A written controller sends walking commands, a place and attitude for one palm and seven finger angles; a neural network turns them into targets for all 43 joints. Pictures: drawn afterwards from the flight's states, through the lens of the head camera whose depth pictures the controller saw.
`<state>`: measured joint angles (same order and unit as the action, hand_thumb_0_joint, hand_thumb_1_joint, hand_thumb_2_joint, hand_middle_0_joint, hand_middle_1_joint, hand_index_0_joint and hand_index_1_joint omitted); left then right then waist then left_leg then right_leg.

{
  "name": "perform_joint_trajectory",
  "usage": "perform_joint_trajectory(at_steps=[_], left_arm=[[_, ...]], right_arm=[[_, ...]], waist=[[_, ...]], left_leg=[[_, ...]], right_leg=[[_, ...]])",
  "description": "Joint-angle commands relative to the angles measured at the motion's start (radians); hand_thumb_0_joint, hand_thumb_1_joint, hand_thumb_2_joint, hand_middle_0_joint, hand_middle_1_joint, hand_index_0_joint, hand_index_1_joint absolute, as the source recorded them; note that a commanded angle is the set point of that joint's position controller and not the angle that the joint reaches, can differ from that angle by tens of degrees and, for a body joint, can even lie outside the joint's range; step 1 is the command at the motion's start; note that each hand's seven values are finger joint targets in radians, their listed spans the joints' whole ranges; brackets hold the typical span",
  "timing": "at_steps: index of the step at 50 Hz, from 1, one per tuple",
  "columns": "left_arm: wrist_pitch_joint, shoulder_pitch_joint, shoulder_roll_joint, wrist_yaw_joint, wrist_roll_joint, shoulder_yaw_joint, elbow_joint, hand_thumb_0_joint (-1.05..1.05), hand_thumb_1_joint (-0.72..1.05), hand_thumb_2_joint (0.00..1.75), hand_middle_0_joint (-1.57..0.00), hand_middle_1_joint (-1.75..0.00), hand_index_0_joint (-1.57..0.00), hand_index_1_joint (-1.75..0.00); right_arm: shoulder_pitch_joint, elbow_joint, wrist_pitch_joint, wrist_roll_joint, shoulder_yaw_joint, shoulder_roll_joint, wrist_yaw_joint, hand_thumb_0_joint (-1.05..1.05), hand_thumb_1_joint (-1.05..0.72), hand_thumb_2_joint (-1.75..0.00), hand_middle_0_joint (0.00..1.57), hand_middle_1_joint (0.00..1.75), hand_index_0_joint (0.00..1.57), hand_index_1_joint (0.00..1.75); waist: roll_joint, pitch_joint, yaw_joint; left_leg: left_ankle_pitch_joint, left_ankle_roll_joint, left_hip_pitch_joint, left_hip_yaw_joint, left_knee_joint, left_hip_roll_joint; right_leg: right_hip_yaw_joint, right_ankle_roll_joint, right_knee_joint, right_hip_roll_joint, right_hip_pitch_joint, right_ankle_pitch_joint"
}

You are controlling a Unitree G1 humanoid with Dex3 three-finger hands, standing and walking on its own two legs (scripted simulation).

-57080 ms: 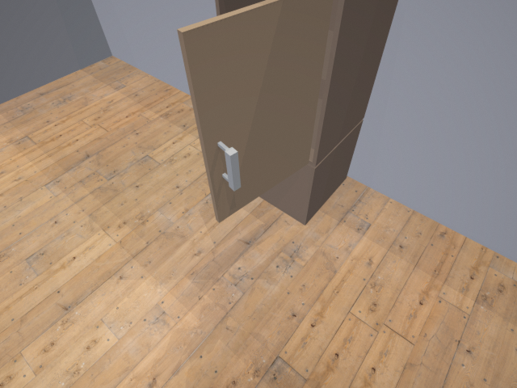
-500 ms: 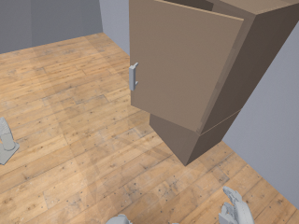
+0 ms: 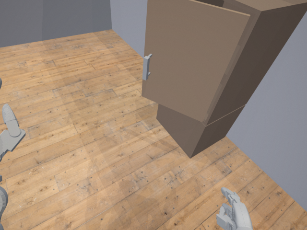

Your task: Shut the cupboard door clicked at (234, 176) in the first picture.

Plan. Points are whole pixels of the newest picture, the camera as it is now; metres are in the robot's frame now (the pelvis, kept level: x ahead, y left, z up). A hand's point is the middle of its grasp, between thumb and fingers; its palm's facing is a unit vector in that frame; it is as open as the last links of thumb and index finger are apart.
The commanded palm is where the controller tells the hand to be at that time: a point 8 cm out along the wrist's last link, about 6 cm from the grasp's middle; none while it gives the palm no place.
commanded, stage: stop stepping back and stand still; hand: left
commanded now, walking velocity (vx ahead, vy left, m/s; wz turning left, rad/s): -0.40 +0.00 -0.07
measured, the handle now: (147, 66) +0.90 +0.12 -0.08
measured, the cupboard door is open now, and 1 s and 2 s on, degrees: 29 29 29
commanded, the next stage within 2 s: let the arm hang, fingers relaxed in 1.86 s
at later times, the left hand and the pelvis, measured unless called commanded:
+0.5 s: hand out of the picture +0.10 +0.26 +0.19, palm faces +0.46 -0.82 -0.33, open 7.4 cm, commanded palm +0.04 +0.29 +0.19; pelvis -0.14 +0.01 +0.01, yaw -8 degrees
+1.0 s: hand out of the picture +0.07 +0.24 +0.16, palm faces +0.42 -0.81 -0.41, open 7.4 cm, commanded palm +0.02 +0.27 +0.19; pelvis -0.16 -0.01 +0.02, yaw -6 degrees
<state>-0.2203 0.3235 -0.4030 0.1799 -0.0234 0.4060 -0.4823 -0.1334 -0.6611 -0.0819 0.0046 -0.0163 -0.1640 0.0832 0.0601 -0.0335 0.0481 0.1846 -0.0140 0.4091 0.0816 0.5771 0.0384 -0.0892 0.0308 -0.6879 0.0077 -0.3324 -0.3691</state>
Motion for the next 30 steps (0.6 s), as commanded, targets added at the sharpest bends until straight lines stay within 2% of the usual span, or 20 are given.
perform_joint_trajectory(at_steps=[1,2,3,7,9,10,11,12,13,14,15,17,21,23,24,25,26,27,28,30], left_arm=[[-0.061,0.127,-0.168,-0.031,-0.026,0.117,-0.074,0.00,0.90,0.90,-0.20,-0.30,-0.20,-0.30],[-0.052,0.211,-0.160,-0.042,-0.045,0.126,-0.159,0.00,0.90,0.90,-0.20,-0.30,-0.20,-0.30],[-0.046,0.229,-0.180,-0.044,-0.046,0.148,-0.237,0.00,0.90,0.90,-0.20,-0.30,-0.20,-0.30],[-0.025,0.339,-0.239,-0.031,-0.060,0.217,-0.402,0.00,0.90,0.90,-0.20,-0.30,-0.20,-0.30],[-0.006,0.359,-0.271,-0.017,-0.049,0.244,-0.376,0.00,0.90,0.90,-0.20,-0.30,-0.20,-0.30],[0.003,0.336,-0.291,-0.007,-0.042,0.254,-0.368,0.00,0.90,0.90,-0.20,-0.30,-0.20,-0.30],[0.006,0.305,-0.351,0.002,-0.040,0.289,-0.352,0.00,0.90,0.90,-0.20,-0.30,-0.20,-0.30],[-0.006,0.196,-0.352,0.015,-0.044,0.263,-0.365,0.00,0.90,0.90,-0.20,-0.30,-0.20,-0.30],[-0.022,0.156,-0.356,0.025,-0.038,0.275,-0.328,0.00,0.90,0.90,-0.20,-0.30,-0.20,-0.30],[-0.017,0.202,-0.291,0.023,-0.030,0.242,-0.226,0.00,0.90,0.90,-0.20,-0.30,-0.20,-0.30],[-0.016,0.198,-0.262,0.025,-0.028,0.218,-0.156,0.00,0.90,0.90,-0.20,-0.30,-0.20,-0.30],[-0.011,0.127,-0.221,0.020,-0.020,0.160,-0.070,0.00,0.90,0.90,-0.20,-0.30,-0.20,-0.30],[-0.009,-0.020,-0.143,0.023,0.003,0.025,-0.009,0.00,0.90,0.90,-0.20,-0.30,-0.20,-0.30],[-0.012,-0.035,-0.150,0.034,0.015,0.018,-0.037,0.00,0.90,0.90,-0.20,-0.30,-0.20,-0.30],[-0.015,-0.026,-0.157,0.036,0.014,0.020,-0.087,0.00,0.90,0.90,-0.20,-0.30,-0.20,-0.30],[-0.022,-0.004,-0.173,0.036,0.011,0.043,-0.144,0.00,0.90,0.90,-0.20,-0.30,-0.20,-0.30],[-0.036,0.042,-0.202,0.034,0.009,0.080,-0.215,0.00,0.90,0.90,-0.20,-0.30,-0.20,-0.30],[-0.051,0.054,-0.231,0.029,0.020,0.106,-0.279,0.00,0.90,0.90,-0.20,-0.30,-0.20,-0.30],[-0.062,0.107,-0.278,0.020,0.015,0.168,-0.264,0.00,0.90,0.90,-0.20,-0.30,-0.20,-0.30],[-0.056,0.167,-0.280,0.012,0.017,0.196,-0.313,0.00,0.90,0.90,-0.20,-0.30,-0.20,-0.30]], right_arm=[[0.015,0.171,-0.058,0.000,0.102,-0.179,-0.023,0.00,-0.90,-0.90,0.20,0.30,0.20,0.30],[0.008,0.195,-0.056,-0.002,0.088,-0.156,-0.038,0.00,-0.90,-0.90,0.20,0.30,0.20,0.30],[0.014,0.211,-0.049,-0.007,0.085,-0.160,-0.050,0.00,-0.90,-0.90,0.20,0.30,0.20,0.30],[0.028,0.289,-0.025,-0.019,0.065,-0.159,-0.053,0.00,-0.90,-0.90,0.20,0.30,0.20,0.30],[0.027,0.294,-0.007,-0.012,0.058,-0.150,-0.039,0.00,-0.90,-0.90,0.20,0.30,0.20,0.30],[0.028,0.291,0.009,-0.010,0.059,-0.138,-0.032,0.00,-0.90,-0.90,0.20,0.30,0.20,0.30],[0.029,0.277,0.020,-0.006,0.060,-0.136,-0.027,0.00,-0.90,-0.90,0.20,0.30,0.20,0.30],[0.029,0.239,0.013,0.005,0.056,-0.155,-0.016,0.00,-0.90,-0.90,0.20,0.30,0.20,0.30],[-0.016,0.198,-0.005,0.010,0.062,-0.165,-0.009,0.00,-0.90,-0.90,0.20,0.30,0.20,0.30],[-0.052,0.181,-0.014,0.012,0.060,-0.158,-0.007,0.00,-0.90,-0.90,0.20,0.30,0.20,0.30],[-0.059,0.180,-0.011,0.010,0.056,-0.159,-0.002,0.00,-0.90,-0.90,0.20,0.30,0.20,0.30],[-0.037,0.169,-0.011,0.003,0.056,-0.167,0.009,0.00,-0.90,-0.90,0.20,0.30,0.20,0.30],[-0.033,0.139,-0.049,0.002,0.059,-0.175,0.026,0.00,-0.90,-0.90,0.20,0.30,0.20,0.30],[-0.055,0.131,-0.065,0.009,0.060,-0.178,0.030,0.00,-0.90,-0.90,0.20,0.30,0.20,0.30],[-0.063,0.138,-0.072,0.007,0.065,-0.186,0.031,0.00,-0.90,-0.90,0.20,0.30,0.20,0.30],[-0.067,0.151,-0.079,0.006,0.070,-0.205,0.032,0.00,-0.90,-0.90,0.20,0.30,0.20,0.30],[-0.061,0.167,-0.082,0.002,0.076,-0.225,0.028,0.00,-0.90,-0.90,0.20,0.30,0.20,0.30],[-0.042,0.178,-0.085,0.008,0.065,-0.197,0.019,0.00,-0.90,-0.90,0.20,0.30,0.20,0.30],[-0.026,0.158,-0.084,0.009,0.063,-0.172,0.015,0.00,-0.90,-0.90,0.20,0.30,0.20,0.30],[-0.006,0.169,-0.074,0.012,0.060,-0.165,0.001,0.00,-0.90,-0.90,0.20,0.30,0.20,0.30]], waist=[[-0.303,-0.199,-0.034],[-0.323,-0.270,-0.033],[-0.304,-0.272,-0.043],[-0.311,-0.173,-0.054],[-0.274,-0.131,-0.061],[-0.142,-0.088,-0.064],[0.053,-0.044,-0.060],[0.124,0.068,-0.053],[0.070,0.043,-0.075],[0.042,0.016,-0.087],[-0.008,0.022,-0.092],[-0.010,0.060,-0.086],[0.086,0.094,-0.072],[0.053,0.044,-0.077],[-0.002,0.023,-0.082],[-0.131,0.022,-0.084],[-0.348,0.015,-0.077],[-0.337,0.036,-0.075],[-0.251,0.021,-0.076],[-0.300,0.044,-0.065]], left_leg=[[-0.574,-0.094,-0.268,-0.187,-0.214,0.351],[-0.486,-0.107,-0.282,-0.203,-0.225,0.344],[-0.352,-0.101,-0.262,-0.174,-0.247,0.327],[0.488,-0.014,0.079,-0.075,-0.375,0.219],[0.590,0.028,0.194,-0.002,-0.268,0.131],[0.538,0.051,0.219,0.045,-0.045,0.049],[0.386,0.052,0.198,0.011,0.298,-0.012],[0.295,0.045,0.255,-0.080,0.492,0.000],[0.214,0.044,0.259,-0.106,0.573,0.019],[0.169,0.040,0.247,-0.102,0.586,0.023],[0.157,0.039,0.195,-0.092,0.558,0.042],[0.159,0.028,0.088,-0.051,0.405,0.048],[0.210,-0.005,-0.053,0.029,0.127,0.017],[0.222,-0.015,-0.139,0.056,-0.028,-0.015],[0.268,-0.027,-0.177,0.023,-0.109,-0.011],[0.388,-0.073,-0.182,-0.147,-0.245,0.070],[0.476,-0.135,-0.275,-0.425,-0.364,0.246],[0.444,-0.177,-0.224,-0.546,-0.431,0.337],[0.448,-0.175,-0.185,-0.517,-0.438,0.333],[0.524,-0.162,-0.023,-0.389,-0.433,0.300]], right_leg=[[0.048,-0.016,-0.280,0.058,-0.116,-0.179],[0.067,-0.006,-0.285,0.042,-0.083,-0.155],[0.088,-0.001,-0.261,0.037,-0.054,-0.119],[0.240,-0.025,-0.014,0.070,0.229,-0.047],[0.215,-0.066,0.114,0.043,0.331,-0.123],[0.060,-0.122,0.270,-0.051,0.254,-0.257],[-0.310,-0.228,0.491,-0.277,0.038,-0.500],[-0.469,-0.292,0.621,-0.433,-0.092,-0.489],[-0.412,-0.276,0.597,-0.409,-0.082,-0.418],[-0.349,-0.252,0.551,-0.352,-0.061,-0.407],[-0.271,-0.224,0.529,-0.318,-0.123,-0.438],[-0.137,-0.187,0.498,-0.269,-0.198,-0.412],[-0.057,-0.164,0.454,-0.251,-0.148,-0.368],[-0.014,-0.147,0.372,-0.199,-0.077,-0.340],[-0.005,-0.132,0.290,-0.172,-0.064,-0.324],[0.025,-0.100,0.129,-0.107,-0.091,-0.284],[0.130,-0.051,-0.117,-0.003,-0.227,-0.179],[0.149,-0.037,-0.281,0.006,-0.265,-0.122],[0.112,-0.038,-0.348,-0.020,-0.248,-0.062],[0.105,-0.038,-0.318,-0.041,-0.137,-0.018]])
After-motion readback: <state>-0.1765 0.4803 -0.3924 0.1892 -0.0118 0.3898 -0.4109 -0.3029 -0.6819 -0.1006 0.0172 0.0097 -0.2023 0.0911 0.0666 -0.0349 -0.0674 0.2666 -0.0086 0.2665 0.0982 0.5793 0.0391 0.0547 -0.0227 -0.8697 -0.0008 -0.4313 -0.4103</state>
